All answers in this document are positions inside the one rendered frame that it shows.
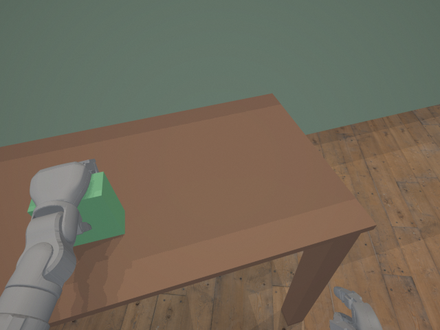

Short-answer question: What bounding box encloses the right robot hand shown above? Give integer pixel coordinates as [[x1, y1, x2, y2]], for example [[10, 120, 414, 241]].
[[329, 287, 383, 330]]

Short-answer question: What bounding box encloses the left robot hand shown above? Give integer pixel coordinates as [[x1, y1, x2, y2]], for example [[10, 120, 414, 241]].
[[30, 159, 99, 235]]

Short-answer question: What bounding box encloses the robot left forearm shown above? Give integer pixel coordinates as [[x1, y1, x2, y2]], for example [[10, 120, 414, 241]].
[[0, 201, 79, 330]]

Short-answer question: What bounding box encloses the sponge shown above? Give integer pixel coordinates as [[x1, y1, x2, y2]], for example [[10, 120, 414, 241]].
[[27, 171, 125, 246]]

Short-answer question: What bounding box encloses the table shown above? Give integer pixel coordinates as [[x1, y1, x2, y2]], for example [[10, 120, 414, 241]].
[[0, 93, 377, 327]]

